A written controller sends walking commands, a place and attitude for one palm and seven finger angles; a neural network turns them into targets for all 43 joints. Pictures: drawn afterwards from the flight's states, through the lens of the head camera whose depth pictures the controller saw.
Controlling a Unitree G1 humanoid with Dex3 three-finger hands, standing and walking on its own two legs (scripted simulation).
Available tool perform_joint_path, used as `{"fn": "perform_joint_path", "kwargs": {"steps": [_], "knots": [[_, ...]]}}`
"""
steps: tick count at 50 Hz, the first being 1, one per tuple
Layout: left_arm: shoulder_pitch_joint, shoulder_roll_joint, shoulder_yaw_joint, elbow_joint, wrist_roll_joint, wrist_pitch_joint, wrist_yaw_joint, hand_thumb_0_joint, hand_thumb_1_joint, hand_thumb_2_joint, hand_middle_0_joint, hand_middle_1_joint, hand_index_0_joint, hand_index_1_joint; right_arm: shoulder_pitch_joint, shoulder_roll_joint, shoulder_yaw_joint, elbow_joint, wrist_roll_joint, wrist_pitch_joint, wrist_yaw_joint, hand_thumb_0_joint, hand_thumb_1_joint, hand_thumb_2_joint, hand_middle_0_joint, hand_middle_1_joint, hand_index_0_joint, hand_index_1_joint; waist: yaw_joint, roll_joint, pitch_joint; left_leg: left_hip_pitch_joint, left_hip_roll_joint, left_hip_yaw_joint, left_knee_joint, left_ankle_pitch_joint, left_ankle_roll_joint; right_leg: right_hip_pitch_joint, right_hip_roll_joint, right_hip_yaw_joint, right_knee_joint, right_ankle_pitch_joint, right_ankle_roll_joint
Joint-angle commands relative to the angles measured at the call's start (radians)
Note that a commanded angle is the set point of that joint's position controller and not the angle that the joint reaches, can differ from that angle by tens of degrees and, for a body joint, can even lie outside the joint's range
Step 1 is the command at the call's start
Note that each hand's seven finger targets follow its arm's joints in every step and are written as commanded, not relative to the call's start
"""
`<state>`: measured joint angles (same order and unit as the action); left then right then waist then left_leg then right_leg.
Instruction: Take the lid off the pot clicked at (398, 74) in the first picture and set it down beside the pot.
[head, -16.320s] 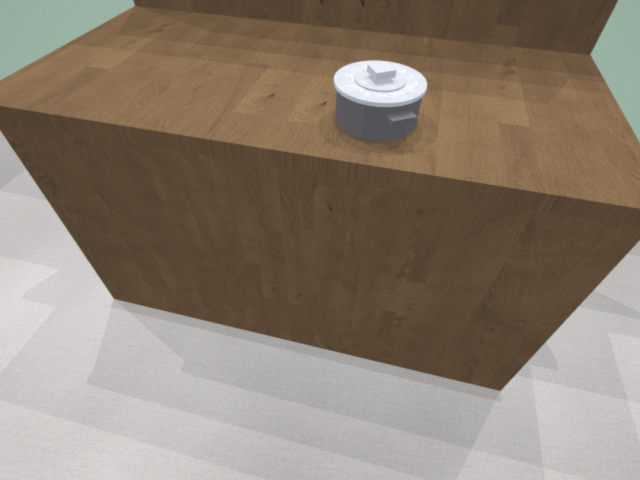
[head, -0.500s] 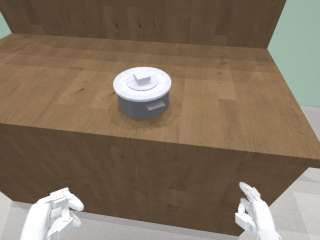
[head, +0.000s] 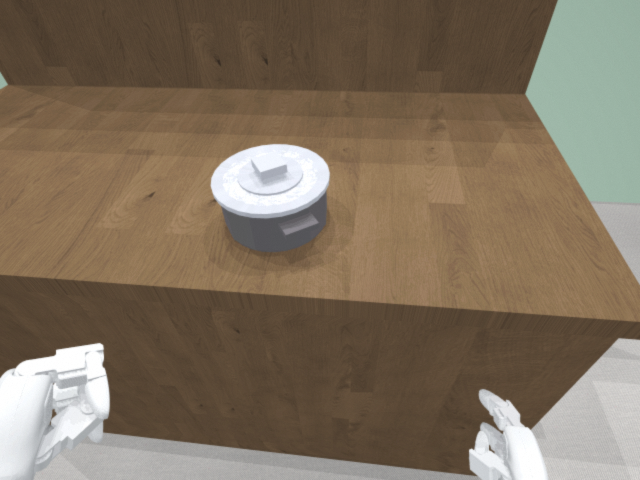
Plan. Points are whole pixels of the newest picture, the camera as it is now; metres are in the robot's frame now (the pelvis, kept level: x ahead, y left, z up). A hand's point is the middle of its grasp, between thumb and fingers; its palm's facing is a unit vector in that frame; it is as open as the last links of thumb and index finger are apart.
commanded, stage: raise the hand higher, near the body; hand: left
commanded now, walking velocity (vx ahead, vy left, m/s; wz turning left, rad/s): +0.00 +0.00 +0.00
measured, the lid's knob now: (269, 165) +0.51 +0.14 +0.15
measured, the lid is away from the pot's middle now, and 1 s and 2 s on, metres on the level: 0.00 0.00 0.00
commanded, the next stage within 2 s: reach forward and open the fingers in 0.44 s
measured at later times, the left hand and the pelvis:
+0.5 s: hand (79, 343) +0.17 +0.23 +0.19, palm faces +0.36 -0.82 -0.44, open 3.1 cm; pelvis +0.00 +0.01 +0.00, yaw +0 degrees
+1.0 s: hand (54, 333) +0.19 +0.28 +0.17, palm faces -0.01 -0.06 -1.00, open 3.6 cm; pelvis -0.04 +0.02 -0.01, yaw +3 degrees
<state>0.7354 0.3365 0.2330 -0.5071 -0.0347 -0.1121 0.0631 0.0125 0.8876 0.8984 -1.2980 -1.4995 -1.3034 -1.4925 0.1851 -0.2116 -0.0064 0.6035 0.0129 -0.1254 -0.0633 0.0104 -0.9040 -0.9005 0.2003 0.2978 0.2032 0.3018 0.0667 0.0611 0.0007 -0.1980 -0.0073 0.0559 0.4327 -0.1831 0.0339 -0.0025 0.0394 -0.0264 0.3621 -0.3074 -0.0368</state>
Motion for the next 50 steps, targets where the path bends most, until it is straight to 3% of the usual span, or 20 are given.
{"fn": "perform_joint_path", "kwargs": {"steps": [1, 2, 4, 7, 9, 10, 13, 19, 23, 27, 28, 29, 30, 32, 35, 38, 41, 44, 46, 50], "knots": [[-0.01, 0.135, 0.117, -0.244, -0.01, -0.071, 0.023, 0.0, 0.9, 0.9, -1.3, -1.5, -1.3, -1.5, -0.157, -0.092, -0.027, -0.191, 0.005, -0.07, 0.001, 0.0, -0.9, -0.9, 0.2, 0.3, 0.2, 0.3, 0.007, -0.025, -0.052, 0.225, 0.036, -0.045, -0.006, 0.224, 0.008, -0.229, -0.045, 0.007, -0.069, 0.284, 0.033], [-0.006, 0.119, 0.108, -0.24, -0.013, -0.07, 0.022, 0.0, 0.9, 0.9, -1.3, -1.5, -1.3, -1.5, -0.16, -0.084, -0.027, -0.191, 0.005, -0.067, 0.0, 0.0, -0.9, -0.9, 0.2, 0.3, 0.2, 0.3, 0.004, -0.038, -0.03, 0.213, 0.036, -0.045, -0.008, 0.22, 0.008, -0.229, -0.044, 0.003, -0.07, 0.286, 0.034], [-0.032, 0.18, 0.178, -0.257, -0.014, -0.075, 0.031, 0.0, 0.9, 0.9, -1.3, -1.5, -1.3, -1.5, -0.161, -0.095, -0.03, -0.187, 0.006, -0.064, 0.001, 0.0, -0.9, -0.9, 0.2, 0.3, 0.2, 0.3, 0.014, -0.01, -0.048, 0.22, 0.033, -0.041, 0.001, 0.226, 0.005, -0.228, -0.041, 0.013, -0.074, 0.303, 0.029], [-0.057, 0.126, 0.124, -0.278, -0.019, -0.083, 0.023, 0.0, 0.9, 0.9, -1.3, -1.5, -1.3, -1.5, -0.16, -0.081, -0.02, -0.199, 0.006, -0.063, 0.001, 0.0, -0.9, -0.9, 0.2, 0.3, 0.2, 0.3, 0.002, -0.021, -0.025, 0.22, 0.038, -0.047, -0.005, 0.217, 0.005, -0.237, -0.044, 0.007, -0.068, 0.28, 0.03], [-0.077, 0.153, 0.155, -0.289, -0.018, -0.086, 0.024, 0.0, 0.9, 0.9, -1.3, -1.5, -1.3, -1.5, -0.159, -0.093, -0.022, -0.192, 0.005, -0.064, 0.007, 0.0, -0.9, -0.9, 0.2, 0.3, 0.2, 0.3, 0.007, 0.009, -0.038, 0.229, 0.036, -0.046, 0.004, 0.224, 0.003, -0.242, -0.039, 0.01, -0.068, 0.29, 0.025], [-0.094, 0.131, 0.128, -0.295, -0.022, -0.087, 0.023, 0.0, 0.9, 0.9, -1.3, -1.5, -1.3, -1.5, -0.158, -0.084, -0.017, -0.197, 0.006, -0.064, 0.009, 0.0, -0.9, -0.9, 0.2, 0.3, 0.2, 0.3, -0.001, 0.005, -0.04, 0.223, 0.039, -0.052, -0.003, 0.213, 0.002, -0.234, -0.044, 0.006, -0.062, 0.275, 0.026], [-0.129, 0.176, 0.187, -0.261, -0.029, -0.087, 0.027, 0.0, 0.9, 0.9, -1.3, -1.5, -1.3, -1.5, -0.155, -0.091, -0.019, -0.192, 0.003, -0.051, 0.004, 0.0, -0.9, -0.9, 0.2, 0.3, 0.2, 0.3, 0.008, -0.045, -0.04, 0.218, 0.042, -0.054, -0.013, 0.192, 0.002, -0.231, -0.042, 0.007, -0.076, 0.254, 0.027], [-0.208, 0.179, 0.192, -0.332, -0.034, -0.109, 0.029, 0.0, 0.9, 0.9, -1.3, -1.5, -1.3, -1.5, -0.158, -0.098, -0.014, -0.189, 0.003, -0.058, 0.012, 0.0, -0.9, -0.9, 0.2, 0.3, 0.2, 0.3, 0.003, 0.042, -0.066, 0.243, 0.04, -0.052, 0.002, 0.2, 0.0, -0.23, -0.043, 0.016, -0.069, 0.26, 0.02], [-0.231, 0.197, 0.227, -0.276, -0.042, -0.109, 0.031, 0.0, 0.9, 0.9, -1.3, -1.5, -1.3, -1.5, -0.163, -0.093, -0.016, -0.182, 0.004, -0.048, 0.01, 0.0, -0.9, -0.9, 0.2, 0.3, 0.2, 0.3, 0.008, -0.035, -0.045, 0.224, 0.048, -0.054, -0.014, 0.175, -0.001, -0.23, -0.045, 0.012, -0.08, 0.228, 0.022], [-0.293, 0.185, 0.224, -0.28, -0.048, -0.125, 0.029, 0.0, 0.9, 0.9, -1.3, -1.5, -1.3, -1.5, -0.168, -0.09, -0.013, -0.175, 0.006, -0.049, 0.012, 0.0, -0.9, -0.9, 0.2, 0.3, 0.2, 0.3, 0.001, -0.004, -0.03, 0.224, 0.048, -0.055, -0.023, 0.14, -0.002, -0.24, -0.048, 0.012, -0.086, 0.188, 0.021], [-0.327, 0.425, 0.173, -0.327, 0.348, -0.03, 0.042, 0.0, 0.869, 0.921, -1.293, -1.465, -1.293, -1.465, -0.179, -0.158, -0.001, -0.207, -0.026, 0.012, 0.022, 0.0, -0.9, -0.9, 0.2, 0.3, 0.2, 0.3, 0.025, 0.064, -0.054, 0.106, 0.026, -0.023, 0.008, 0.207, 0.0, -0.277, -0.031, 0.012, 0.006, 0.217, 0.03], [-0.361, 0.354, 0.172, -0.404, 0.335, 0.029, 0.055, 0.0, 0.838, 0.942, -1.285, -1.429, -1.285, -1.429, -0.215, -0.128, -0.008, -0.263, -0.007, 0.039, 0.035, 0.0, -0.9, -0.9, 0.2, 0.3, 0.2, 0.3, 0.02, 0.127, -0.053, 0.084, 0.025, -0.008, 0.022, 0.238, -0.007, -0.265, -0.03, -0.008, 0.021, 0.245, 0.018], [-0.412, 0.337, 0.15, -0.407, 0.343, 0.05, 0.055, 0.0, 0.808, 0.963, -1.279, -1.394, -1.279, -1.394, -0.204, -0.124, -0.003, -0.262, -0.015, 0.05, 0.041, 0.0, -0.9, -0.9, 0.2, 0.3, 0.2, 0.3, 0.016, 0.111, -0.084, 0.075, 0.021, -0.013, 0.025, 0.253, -0.006, -0.263, -0.031, -0.026, 0.043, 0.236, 0.016], [-0.306, 0.419, 0.198, -0.32, 0.48, 0.116, 0.048, 0.0, 0.751, 1.005, -1.266, -1.323, -1.266, -1.323, -0.197, -0.139, -0.014, -0.268, -0.01, 0.102, 0.057, 0.0, -0.9, -0.9, 0.2, 0.3, 0.2, 0.3, 0.04, 0.079, -0.1, 0.073, 0.03, -0.019, 0.029, 0.211, -0.01, -0.269, -0.02, -0.017, 0.053, 0.17, 0.011], [-0.359, 0.517, 0.205, -0.317, 0.585, 0.186, -0.004, 0.0, 0.662, 1.068, -1.246, -1.216, -1.246, -1.216, -0.251, -0.15, -0.004, -0.301, 0.01, 0.172, 0.067, 0.0, -0.9, -0.9, 0.2, 0.3, 0.2, 0.3, 0.04, 0.012, -0.165, 0.049, 0.019, -0.018, 0.065, 0.203, -0.006, -0.257, -0.021, 0.007, 0.075, 0.198, 0.014], [-0.446, 0.605, 0.213, -0.176, 0.667, 0.215, -0.067, 0.0, 0.566, 1.131, -1.223, -1.11, -1.223, -1.11, -0.246, -0.167, -0.008, -0.279, 0.026, 0.193, 0.07, 0.0, -0.9, -0.9, 0.2, 0.3, 0.2, 0.3, 0.033, -0.036, -0.174, 0.038, 0.022, -0.045, 0.074, 0.165, 0.002, -0.29, -0.028, 0.009, 0.068, 0.166, 0.03], [-0.509, 0.662, 0.211, -0.112, 0.688, 0.227, -0.156, 0.0, 0.462, 1.194, -1.196, -1.003, -1.196, -1.003, -0.249, -0.175, -0.012, -0.264, 0.045, 0.186, 0.072, 0.0, -0.9, -0.9, 0.2, 0.3, 0.2, 0.3, 0.032, -0.031, -0.221, 0.052, 0.015, -0.057, 0.082, 0.178, 0.009, -0.279, -0.036, 0.008, 0.07, 0.21, 0.04], [-0.64, 0.573, 0.086, -0.139, 0.666, 0.232, -0.238, 0.0, 0.352, 1.257, -1.165, -0.897, -1.165, -0.897, -0.299, -0.165, -0.005, -0.275, 0.065, 0.163, 0.081, 0.0, -0.9, -0.9, 0.2, 0.3, 0.2, 0.3, 0.003, 0.035, -0.199, 0.092, 0.003, -0.077, 0.072, 0.178, 0.013, -0.319, -0.022, -0.002, 0.051, 0.212, 0.041], [-0.728, 0.586, 0.055, -0.077, 0.66, 0.222, -0.276, 0.0, 0.279, 1.299, -1.143, -0.826, -1.143, -0.826, -0.259, -0.17, -0.007, -0.246, 0.06, 0.152, 0.069, 0.0, -0.9, -0.9, 0.2, 0.3, 0.2, 0.3, -0.009, 0.002, -0.163, 0.089, 0.005, -0.089, 0.043, 0.136, 0.016, -0.34, -0.023, -0.014, 0.029, 0.154, 0.049], [-0.964, 0.736, 0.117, -0.045, 0.718, 0.211, -0.328, 0.0, 0.135, 1.383, -1.097, -0.684, -1.097, -0.684, -0.27, -0.169, 0.006, -0.223, 0.055, 0.136, 0.049, 0.0, -0.9, -0.9, 0.2, 0.3, 0.2, 0.3, 0.003, 0.011, -0.203, 0.105, -0.01, -0.097, 0.018, 0.117, 0.018, -0.284, -0.018, -0.004, 0.018, 0.127, 0.038]]}}
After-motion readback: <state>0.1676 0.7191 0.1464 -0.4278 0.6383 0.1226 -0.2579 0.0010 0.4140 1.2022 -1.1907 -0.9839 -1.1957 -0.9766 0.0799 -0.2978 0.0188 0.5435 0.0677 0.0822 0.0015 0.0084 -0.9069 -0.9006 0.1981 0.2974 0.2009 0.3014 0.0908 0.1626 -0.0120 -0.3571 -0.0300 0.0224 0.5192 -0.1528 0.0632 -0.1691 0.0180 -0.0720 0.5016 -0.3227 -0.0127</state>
